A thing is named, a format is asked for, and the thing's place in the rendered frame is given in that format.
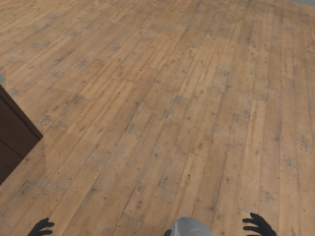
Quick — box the robot right hand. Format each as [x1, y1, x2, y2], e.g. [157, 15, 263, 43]
[242, 212, 278, 236]

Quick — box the robot left hand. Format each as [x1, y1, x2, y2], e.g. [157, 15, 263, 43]
[27, 217, 54, 236]

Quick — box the robot right thigh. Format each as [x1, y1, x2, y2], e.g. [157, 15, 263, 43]
[171, 217, 214, 236]

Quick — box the pedestal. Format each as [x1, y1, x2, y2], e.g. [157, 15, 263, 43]
[0, 85, 43, 185]

